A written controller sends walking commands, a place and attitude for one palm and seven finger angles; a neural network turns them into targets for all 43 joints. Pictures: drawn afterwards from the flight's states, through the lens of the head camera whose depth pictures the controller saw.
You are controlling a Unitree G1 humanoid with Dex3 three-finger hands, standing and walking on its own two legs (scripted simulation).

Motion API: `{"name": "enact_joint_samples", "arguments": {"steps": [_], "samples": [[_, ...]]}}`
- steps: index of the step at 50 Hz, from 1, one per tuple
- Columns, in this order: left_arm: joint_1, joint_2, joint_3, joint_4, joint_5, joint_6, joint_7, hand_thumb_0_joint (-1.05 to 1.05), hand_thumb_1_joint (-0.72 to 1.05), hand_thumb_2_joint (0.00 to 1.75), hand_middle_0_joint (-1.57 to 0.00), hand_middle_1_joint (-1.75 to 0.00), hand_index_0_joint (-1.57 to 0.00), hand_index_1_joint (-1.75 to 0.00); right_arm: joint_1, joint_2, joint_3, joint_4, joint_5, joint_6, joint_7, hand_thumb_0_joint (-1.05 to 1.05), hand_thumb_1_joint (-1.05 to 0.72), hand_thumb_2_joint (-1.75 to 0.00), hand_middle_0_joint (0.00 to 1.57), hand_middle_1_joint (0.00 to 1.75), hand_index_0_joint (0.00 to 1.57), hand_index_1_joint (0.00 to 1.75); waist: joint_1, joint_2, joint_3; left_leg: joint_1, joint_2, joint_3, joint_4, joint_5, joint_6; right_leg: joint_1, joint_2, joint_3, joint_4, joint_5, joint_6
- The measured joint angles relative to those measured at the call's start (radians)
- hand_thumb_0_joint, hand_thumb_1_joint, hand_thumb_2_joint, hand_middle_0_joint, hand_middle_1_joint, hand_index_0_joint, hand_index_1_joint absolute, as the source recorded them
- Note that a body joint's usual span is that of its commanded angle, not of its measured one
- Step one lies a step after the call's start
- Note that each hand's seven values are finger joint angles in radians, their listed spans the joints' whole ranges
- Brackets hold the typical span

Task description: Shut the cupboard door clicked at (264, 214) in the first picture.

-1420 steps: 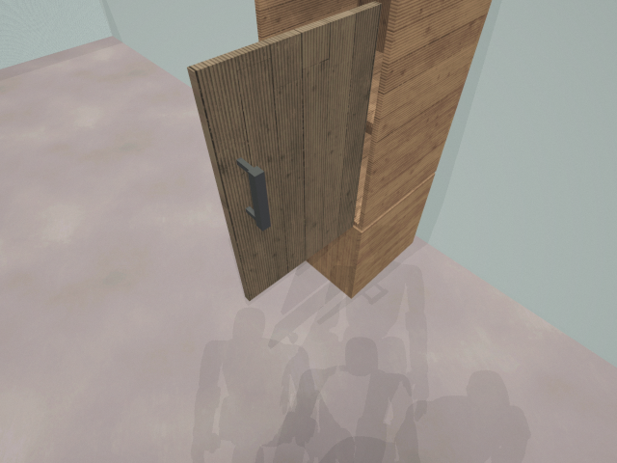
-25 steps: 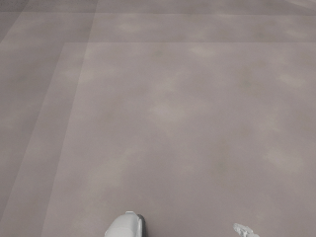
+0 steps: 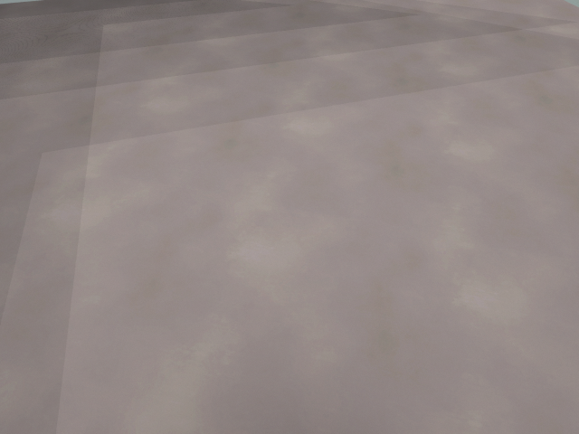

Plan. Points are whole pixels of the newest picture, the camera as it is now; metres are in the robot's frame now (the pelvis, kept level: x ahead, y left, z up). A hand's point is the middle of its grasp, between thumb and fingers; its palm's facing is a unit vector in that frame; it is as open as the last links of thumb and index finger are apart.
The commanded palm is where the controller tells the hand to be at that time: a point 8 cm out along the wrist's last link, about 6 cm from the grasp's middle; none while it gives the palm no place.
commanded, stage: turn to face it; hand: left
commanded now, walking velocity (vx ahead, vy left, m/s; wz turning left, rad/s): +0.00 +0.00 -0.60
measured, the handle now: out of the picture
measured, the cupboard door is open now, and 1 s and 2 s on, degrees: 57 57 57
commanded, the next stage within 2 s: none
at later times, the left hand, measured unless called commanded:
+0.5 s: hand (161, 387) +0.20 +0.23 -0.14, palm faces -0.23 -0.95 -0.21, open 7.4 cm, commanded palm none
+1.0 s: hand (208, 379) +0.23 +0.16 -0.16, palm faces -0.52 -0.83 -0.20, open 7.4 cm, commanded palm none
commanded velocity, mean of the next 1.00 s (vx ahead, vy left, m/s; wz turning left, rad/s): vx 0.00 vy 0.00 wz -0.60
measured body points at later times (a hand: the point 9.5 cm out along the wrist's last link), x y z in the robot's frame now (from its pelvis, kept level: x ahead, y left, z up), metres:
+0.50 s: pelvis +0.04 +0.05 +0.02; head +0.08 +0.06 +0.47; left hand +0.22 +0.28 -0.13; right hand +0.03 -0.21 -0.11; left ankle +0.08 +0.15 -0.72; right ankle -0.02 -0.08 -0.65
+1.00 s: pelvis +0.05 +0.04 +0.00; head +0.09 +0.03 +0.45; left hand +0.25 +0.20 -0.15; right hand -0.02 -0.24 -0.12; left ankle +0.13 +0.12 -0.73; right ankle -0.02 -0.09 -0.72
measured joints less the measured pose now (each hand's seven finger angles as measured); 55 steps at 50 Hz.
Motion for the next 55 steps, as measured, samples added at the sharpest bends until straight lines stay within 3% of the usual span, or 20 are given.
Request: {"name": "enact_joint_samples", "arguments": {"steps": [2, 5, 8, 12, 14, 16, 18, 20, 22, 28, 31, 34, 37, 39, 41, 44, 49, 50, 52, 55], "samples": [[-0.014, -0.007, -0.006, 0.002, -0.002, -0.012, 0.007, 0.01, 0.91, 0.9, -0.2, -0.3, -0.2, -0.3, -0.003, -0.022, -0.011, 0.004, 0.005, 0.018, -0.006, 0.0, -0.92, -0.9, 0.2, 0.3, 0.2, 0.3, 0.0, 0.02, 0.014, -0.076, -0.012, -0.095, 0.181, -0.119, -0.033, -0.013, 0.021, 0.013, 0.024, -0.056, -0.016], [-0.019, -0.008, -0.007, -0.001, -0.006, -0.014, 0.02, 0.01, 0.91, 0.9, -0.2, -0.3, -0.2, -0.3, -0.011, -0.039, -0.014, 0.003, 0.009, 0.03, -0.014, 0.0, -0.92, -0.9, 0.2, 0.3, 0.2, 0.3, -0.001, 0.014, 0.032, -0.175, -0.052, -0.195, 0.391, -0.139, -0.064, 0.003, 0.031, 0.045, -0.015, -0.031, -0.009], [-0.015, 0.005, -0.005, 0.003, -0.006, -0.003, 0.024, 0.01, 0.91, 0.9, -0.2, -0.3, -0.21, -0.3, -0.014, -0.039, -0.011, -0.012, 0.01, 0.029, -0.011, 0.0, -0.92, -0.9, 0.19, 0.3, 0.2, 0.3, -0.006, -0.008, 0.032, -0.204, -0.059, -0.227, 0.36, -0.094, -0.081, 0.025, 0.033, 0.08, -0.064, -0.009, -0.005], [-0.013, 0.03, 0.003, 0.006, -0.004, 0.013, 0.018, 0.01, 0.91, 0.9, -0.2, -0.3, -0.21, -0.3, -0.02, -0.029, -0.003, -0.04, 0.014, 0.021, -0.008, 0.0, -0.92, -0.9, 0.19, 0.3, 0.2, 0.3, -0.004, -0.04, 0.028, -0.164, -0.065, -0.243, 0.15, -0.036, -0.087, 0.029, 0.032, 0.132, -0.073, -0.007, 0.014], [-0.013, 0.043, 0.008, 0.006, -0.008, 0.023, 0.015, 0.01, 0.91, 0.9, -0.2, -0.3, -0.21, -0.3, -0.017, -0.026, 0.004, -0.054, 0.015, 0.008, -0.008, 0.0, -0.91, -0.9, 0.19, 0.3, 0.2, 0.3, -0.005, -0.049, 0.023, -0.108, -0.069, -0.244, -0.006, 0.055, -0.086, 0.019, 0.036, 0.158, -0.043, -0.024, 0.031], [-0.018, 0.057, 0.012, 0.005, -0.015, 0.037, 0.012, 0.01, 0.91, 0.9, -0.2, -0.3, -0.21, -0.3, -0.008, -0.022, 0.01, -0.064, 0.008, -0.01, -0.008, 0.0, -0.91, -0.9, 0.2, 0.3, 0.2, 0.3, -0.009, -0.055, 0.015, -0.086, -0.066, -0.233, -0.065, 0.115, -0.044, -0.018, 0.044, 0.173, 0.047, -0.111, 0.037], [-0.034, 0.076, 0.017, 0.006, -0.015, 0.049, 0.007, 0.01, 0.91, 0.9, -0.2, -0.3, -0.21, -0.3, 0.0, -0.009, 0.023, -0.068, -0.002, -0.017, -0.009, 0.0, -0.91, -0.9, 0.2, 0.3, 0.2, 0.3, -0.01, -0.06, 0.02, -0.076, -0.053, -0.208, -0.049, 0.1, -0.015, -0.078, 0.052, 0.151, 0.239, -0.238, 0.038], [-0.052, 0.09, 0.023, 0.003, -0.014, 0.053, -0.001, 0.01, 0.91, 0.9, -0.2, -0.3, -0.2, -0.3, 0.017, 0.001, 0.033, -0.071, -0.008, -0.017, -0.01, 0.0, -0.91, -0.9, 0.2, 0.3, 0.2, 0.3, -0.012, -0.056, 0.025, -0.047, -0.036, -0.192, -0.079, 0.103, -0.007, -0.126, 0.05, 0.11, 0.401, -0.258, 0.046], [-0.068, 0.097, 0.026, -0.009, -0.015, 0.054, -0.01, 0.01, 0.91, 0.9, -0.2, -0.3, -0.2, -0.3, 0.03, 0.005, 0.039, -0.068, -0.01, -0.012, -0.011, 0.0, -0.91, -0.9, 0.2, 0.3, 0.2, 0.3, -0.01, -0.046, 0.03, -0.017, -0.018, -0.174, -0.121, 0.121, -0.01, -0.146, 0.036, 0.071, 0.463, -0.241, 0.056], [-0.101, 0.093, 0.022, -0.042, -0.016, 0.058, -0.022, 0.01, 0.91, 0.9, -0.19, -0.3, -0.2, -0.3, 0.055, -0.005, 0.031, -0.052, -0.009, -0.004, -0.004, 0.0, -0.91, -0.9, 0.2, 0.3, 0.2, 0.3, -0.019, -0.011, 0.03, 0.025, 0.025, -0.105, -0.173, 0.137, -0.02, -0.107, 0.0, 0.024, 0.331, -0.195, 0.061], [-0.112, 0.085, 0.013, -0.051, -0.014, 0.052, -0.024, 0.01, 0.91, 0.9, -0.19, -0.3, -0.2, -0.3, 0.06, -0.02, 0.019, -0.045, -0.009, 0.0, 0.002, 0.0, -0.91, -0.9, 0.2, 0.3, 0.2, 0.3, -0.031, 0.009, 0.033, 0.022, 0.051, -0.072, -0.142, 0.116, -0.035, -0.043, 0.0, 0.008, 0.177, -0.167, 0.049], [-0.104, 0.088, -0.001, -0.068, -0.011, 0.028, -0.024, 0.01, 0.91, 0.9, -0.2, -0.3, -0.2, -0.3, 0.079, -0.035, 0.006, -0.046, 0.0, 0.008, 0.01, 0.0, -0.91, -0.9, 0.2, 0.3, 0.2, 0.3, -0.034, 0.003, 0.019, -0.013, 0.066, -0.042, -0.037, 0.061, -0.058, 0.056, -0.006, 0.01, -0.052, -0.005, 0.014], [-0.103, 0.053, -0.015, -0.058, -0.012, 0.008, -0.007, 0.01, 0.91, 0.9, -0.2, -0.3, -0.2, -0.3, 0.053, -0.073, -0.009, -0.033, 0.007, 0.041, 0.0, 0.0, -0.91, -0.9, 0.2, 0.3, 0.2, 0.3, -0.037, 0.043, 0.033, -0.123, 0.035, -0.164, 0.243, -0.119, -0.078, 0.03, 0.018, 0.029, -0.002, -0.048, -0.002], [-0.089, 0.037, -0.02, -0.054, -0.012, 0.01, 0.002, 0.01, 0.91, 0.9, -0.2, -0.3, -0.2, -0.3, 0.034, -0.083, -0.013, -0.03, 0.008, 0.048, -0.005, 0.0, -0.91, -0.9, 0.2, 0.3, 0.2, 0.3, -0.036, 0.042, 0.037, -0.183, 0.002, -0.204, 0.372, -0.11, -0.088, 0.036, 0.024, 0.052, -0.021, -0.042, 0.0], [-0.075, 0.03, -0.023, -0.048, -0.011, 0.015, 0.006, 0.01, 0.91, 0.9, -0.2, -0.3, -0.2, -0.3, 0.019, -0.082, -0.014, -0.038, 0.008, 0.045, -0.003, 0.0, -0.91, -0.9, 0.2, 0.3, 0.2, 0.3, -0.035, 0.027, 0.037, -0.213, -0.018, -0.215, 0.399, -0.076, -0.097, 0.043, 0.026, 0.077, -0.052, -0.02, 0.003], [-0.057, 0.03, -0.023, -0.037, -0.007, 0.022, 0.006, 0.01, 0.91, 0.9, -0.2, -0.3, -0.21, -0.3, 0.005, -0.07, -0.01, -0.06, 0.009, 0.036, 0.001, 0.0, -0.91, -0.9, 0.2, 0.3, 0.2, 0.3, -0.029, -0.002, 0.032, -0.207, -0.039, -0.22, 0.298, -0.045, -0.102, 0.041, 0.029, 0.113, -0.075, 0.0, 0.006], [-0.034, 0.042, -0.013, -0.025, -0.01, 0.036, 0.002, 0.01, 0.9, 0.9, -0.2, -0.3, -0.21, -0.3, -0.004, -0.048, 0.003, -0.089, 0.014, 0.011, -0.001, 0.0, -0.91, -0.9, 0.2, 0.3, 0.2, 0.3, -0.013, -0.04, 0.018, -0.092, -0.072, -0.225, -0.024, 0.053, -0.089, 0.003, 0.049, 0.173, -0.033, -0.012, 0.029], [-0.029, 0.047, -0.01, -0.025, -0.014, 0.041, 0.001, 0.01, 0.9, 0.9, -0.2, -0.3, -0.21, -0.3, -0.001, -0.045, 0.007, -0.093, 0.012, 0.001, -0.002, 0.0, -0.91, -0.9, 0.2, 0.3, 0.2, 0.3, -0.014, -0.043, 0.011, -0.075, -0.071, -0.224, -0.079, 0.111, -0.062, -0.015, 0.057, 0.182, -0.005, -0.024, 0.032], [-0.034, 0.063, -0.002, -0.017, -0.016, 0.053, -0.001, 0.01, 0.9, 0.9, -0.2, -0.3, -0.21, -0.3, 0.002, -0.028, 0.018, -0.096, 0.003, -0.009, -0.004, 0.0, -0.91, -0.9, 0.2, 0.3, 0.2, 0.3, -0.011, -0.063, 0.019, -0.078, -0.065, -0.199, -0.055, 0.118, -0.017, -0.071, 0.061, 0.175, 0.146, -0.171, 0.032], [-0.042, 0.079, 0.012, -0.007, -0.012, 0.061, -0.015, 0.01, 0.91, 0.9, -0.2, -0.3, -0.21, -0.3, 0.02, -0.01, 0.034, -0.094, -0.006, -0.011, -0.007, 0.0, -0.91, -0.9, 0.2, 0.3, 0.2, 0.3, -0.008, -0.062, 0.026, -0.044, -0.035, -0.17, -0.088, 0.111, -0.005, -0.149, 0.055, 0.113, 0.407, -0.224, 0.044]]}}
